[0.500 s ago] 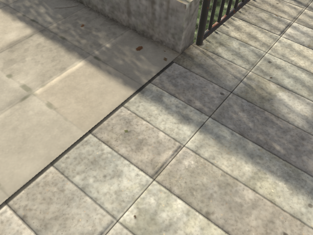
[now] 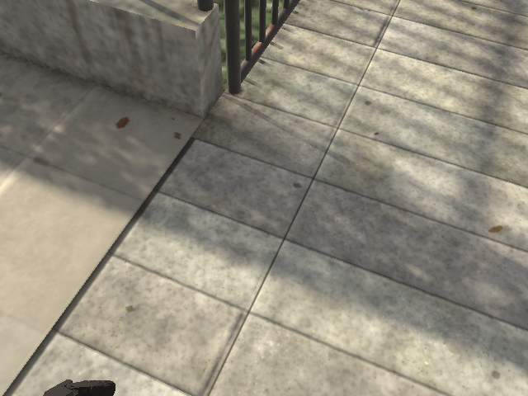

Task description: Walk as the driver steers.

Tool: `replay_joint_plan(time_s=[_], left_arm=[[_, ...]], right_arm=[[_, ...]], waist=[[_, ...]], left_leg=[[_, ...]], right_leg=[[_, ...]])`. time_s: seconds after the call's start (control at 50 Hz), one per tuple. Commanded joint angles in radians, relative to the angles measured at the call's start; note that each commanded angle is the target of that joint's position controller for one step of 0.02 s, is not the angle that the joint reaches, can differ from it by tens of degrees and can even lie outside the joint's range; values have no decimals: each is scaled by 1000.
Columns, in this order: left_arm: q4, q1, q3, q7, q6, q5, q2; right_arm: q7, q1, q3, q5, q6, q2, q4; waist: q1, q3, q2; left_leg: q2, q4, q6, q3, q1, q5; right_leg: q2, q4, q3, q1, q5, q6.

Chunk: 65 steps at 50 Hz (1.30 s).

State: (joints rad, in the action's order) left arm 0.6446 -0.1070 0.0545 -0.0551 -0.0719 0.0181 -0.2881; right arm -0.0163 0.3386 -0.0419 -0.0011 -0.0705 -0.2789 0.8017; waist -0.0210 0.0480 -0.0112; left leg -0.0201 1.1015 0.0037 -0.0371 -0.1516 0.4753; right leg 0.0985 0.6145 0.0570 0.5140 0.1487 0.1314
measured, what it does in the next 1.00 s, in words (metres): walks ahead, turning right: left foot, then right foot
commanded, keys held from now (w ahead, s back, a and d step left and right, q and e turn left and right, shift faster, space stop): w+e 0.04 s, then e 0.96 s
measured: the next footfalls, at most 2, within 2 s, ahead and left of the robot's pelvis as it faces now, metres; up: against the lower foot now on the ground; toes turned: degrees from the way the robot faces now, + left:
left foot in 0.36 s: +0.38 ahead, +0.11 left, +0.00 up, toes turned -19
right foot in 0.78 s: +0.20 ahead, -0.10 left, +0.00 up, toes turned -36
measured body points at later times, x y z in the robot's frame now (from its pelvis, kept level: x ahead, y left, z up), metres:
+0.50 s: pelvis +0.22 +0.05 +0.02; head +0.26 +0.04 +0.46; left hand +0.43 +0.28 -0.09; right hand +0.32 -0.25 -0.06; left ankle +0.34 +0.12 -0.71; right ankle +0.11 -0.06 -0.63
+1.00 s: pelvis +0.22 +0.00 +0.03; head +0.23 -0.05 +0.48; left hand +0.50 +0.15 -0.04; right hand +0.18 -0.33 -0.08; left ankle +0.32 +0.13 -0.63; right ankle +0.18 -0.08 -0.71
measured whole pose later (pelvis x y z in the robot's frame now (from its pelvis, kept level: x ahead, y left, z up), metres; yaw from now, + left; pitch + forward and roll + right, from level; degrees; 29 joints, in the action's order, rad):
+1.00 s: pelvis +0.22 +0.00 +0.03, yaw -36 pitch +2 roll +3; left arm 0.59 -0.23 0.06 0.03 0.03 0.00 -0.29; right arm -0.04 0.11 -0.10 0.01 0.02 -0.32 0.72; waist 0.01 0.03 0.03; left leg -0.01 1.08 0.08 0.04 -0.58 0.34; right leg 0.03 0.48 -0.09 0.30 0.22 0.05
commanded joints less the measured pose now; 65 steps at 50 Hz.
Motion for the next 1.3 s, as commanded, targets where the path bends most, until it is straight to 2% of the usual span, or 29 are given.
replay_joint_plan(time_s=[0.02, 0.04, 0.06, 0.14, 0.2, 0.26, 0.34, 0.36, 0.38, 0.4, 0.42, 0.44, 0.5, 0.56, 0.66, 0.72, 0.76, 0.78, 0.8, 0.82, 0.84, 0.9, 1.04, 1.14, 1.22, 1.24, 1.26, 1.28, 1.3], left_arm=[[-22, -232, 56, 27, -3, -1, -155], [-38, -167, 49, 25, -4, -2, -135], [-58, -119, 42, 27, -5, -15, -120], [-45, -88, 51, 47, -3, -16, -157], [-24, -115, 60, 70, 33, 3, -175], [-9, -158, 59, 81, 64, 11, -168], [-38, -102, 51, 90, 76, 4, -134], [-54, -113, 35, 87, 69, -7, -83], [-49, -257, 15, 83, 62, -25, -16], [-47, -353, 21, 73, 60, -5, -93], [-23, -302, 45, 76, 74, 7, -173], [-33, -213, 56, 83, 94, 8, -196], [-58, -166, 49, 91, 135, 7, -138], [-71, -159, 38, 90, 130, 0, -91], [-100, -109, 32, 67, 128, -5, -92], [-104, -122, 42, 53, 132, -5, -106], [-77, -192, 55, 49, 132, -9, -111], [-75, -223, 70, 55, 130, -12, -153], [-108, -216, 92, 75, 128, -12, -271], [-127, -217, 90, 66, 106, -53, -282], [-125, -170, 80, 63, 86, -62, -253], [-138, -49, 53, 75, 77, -15, -172], [-128, -99, 56, 97, 94, -15, -178], [-123, -88, 49, 81, 105, -23, -171], [-115, -42, 33, 79, 106, -4, -134], [-109, -76, 25, 80, 100, -17, -107], [-105, -143, 17, 77, 90, -40, -79], [-113, -113, 23, 78, 84, -37, -96], [-99, -97, 34, 82, 84, -38, -135]], right_arm=[[26, -109, -14, -31, -88, -145, -177], [19, -127, -17, -9, -87, -137, -175], [15, -110, -26, 5, -75, -148, -174], [-2, -90, -15, 27, -30, -101, -180], [-2, -171, -1, 24, -20, -69, -190], [8, -255, -8, 6, -14, -86, -212], [13, -197, -40, 13, -31, -133, -202], [6, -150, -50, 29, -37, -174, -203], [-5, -141, -52, 53, -27, -216, -223], [-1, -92, -62, 36, -4, -212, -197], [-3, -129, -50, 23, 8, -154, -220], [-8, -154, -37, 22, 22, -114, -226], [-15, -240, -34, 30, 47, -123, -224], [-20, -232, -43, 30, 52, -125, -206], [-17, -249, -63, 12, 64, -164, -187], [-11, -252, -70, -5, 69, -179, -171], [-11, -241, -68, -20, 76, -161, -153], [-8, -197, -61, -15, 81, -121, -134], [1, -181, -42, 34, 81, -63, -172], [-11, -313, -59, 26, 72, -114, -211], [-17, -326, -69, 4, 72, -138, -208], [-31, -246, -80, 20, 83, -138, -155], [-11, -289, -57, 1, 68, -88, -163], [10, -276, -52, -11, 62, -97, -157], [26, -208, -46, -1, 45, -77, -140], [24, -192, -50, 17, 41, -113, -144], [19, -201, -62, 33, 44, -189, -156], [20, -240, -46, 40, 43, -140, -142], [20, -281, -32, 31, 39, -92, -161]], waist=[[111, -220, 31], [63, -135, 89], [23, -97, 69], [-20, -64, 16], [19, -130, -51], [57, -159, -88], [-5, -160, -119], [-13, -223, -58], [55, -309, 181], [66, -410, 325], [36, -338, 190], [13, -261, 120], [38, -123, 138], [29, -147, 169], [12, -179, 176], [26, -167, 180], [57, -165, 147], [55, -128, 23], [9, -99, -312], [96, -116, -258], [69, -89, -178], [6, -100, -124], [39, -147, -135], [59, -144, -156], [2, -141, -124], [16, -157, -66], [77, -173, 138], [82, -131, 254], [67, -110, 206]], left_leg=[[56, 275, -22, 182, -647, -75], [80, 184, -15, 160, -597, -97], [97, 149, -1, 155, -525, -107], [83, -94, 75, 86, -403, -165], [10, -331, 90, 53, -277, -413], [-32, -486, 85, 82, -252, -501], [-5, -685, 26, 125, -159, -544], [123, -692, -30, 205, -4, -719], [379, -627, -173, 445, 248, -1136], [525, -666, -313, 708, 323, -970], [454, -695, -290, 647, 254, -751], [386, -703, -239, 507, 181, -615], [257, -790, -199, 274, -78, -474], [261, -805, -229, 183, -65, -546], [314, -808, -242, 123, -53, -510], [327, -776, -211, 95, -54, -445], [292, -682, -136, 34, -115, -355], [231, -530, -48, -44, -235, -220], [72, -202, 68, -136, -517, 147], [15, -26, 62, 47, -573, 195], [36, 40, 45, 91, -575, 101], [45, 59, 57, 98, -527, -97], [10, -206, 88, 107, -448, -156], [9, -362, 69, 87, -280, -90], [17, -722, 22, 75, -76, -333], [102, -742, -9, 140, 26, -469], [260, -725, -89, 291, 91, -698], [335, -756, -218, 391, -18, -662], [315, -770, -233, 370, -39, -599]], right_leg=[[-353, -303, -649, -725, 34, 237], [-310, -321, -566, -564, -88, 213], [-284, -341, -500, -447, -250, 210], [-209, -331, -313, -200, -665, 182], [-119, -266, -233, -149, -604, 96], [-127, -205, -315, -211, -398, 50], [-129, -33, -444, -294, -223, -9], [-76, 122, -398, -240, -84, -53], [41, 372, -289, -36, 501, -117], [15, 566, -229, 88, 602, -153], [-40, 662, -225, 131, 512, -188], [-63, 695, -191, 157, 432, -207], [-104, 626, -127, 70, 312, -221], [-115, 497, -83, 18, 292, -219], [-149, 267, -51, -103, 231, -181], [-134, 109, -17, -178, 187, -139], [-91, -73, 10, -314, 84, -87], [-152, -196, -122, -399, -19, -35], [-424, -246, -511, -499, -290, 102], [-483, -311, -614, -372, -241, 225], [-428, -321, -530, -343, -159, 185], [-315, -280, -389, -323, -196, 80], [-277, -226, -411, -418, -234, 88], [-287, -197, -472, -353, -273, 106], [-230, -149, -478, -312, -242, 43], [-189, -114, -445, -253, -105, -14], [-73, 17, -321, -168, 151, -76], [-44, 14, -229, -148, 306, -127], [-72, 44, -212, -180, 309, -156]])
Velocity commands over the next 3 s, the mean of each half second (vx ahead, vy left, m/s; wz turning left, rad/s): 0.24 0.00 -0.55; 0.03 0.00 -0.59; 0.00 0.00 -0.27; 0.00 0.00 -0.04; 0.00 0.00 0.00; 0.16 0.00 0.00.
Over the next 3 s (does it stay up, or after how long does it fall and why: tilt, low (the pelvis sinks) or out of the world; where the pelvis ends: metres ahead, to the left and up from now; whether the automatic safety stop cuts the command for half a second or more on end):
stays up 0.27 -0.04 0.02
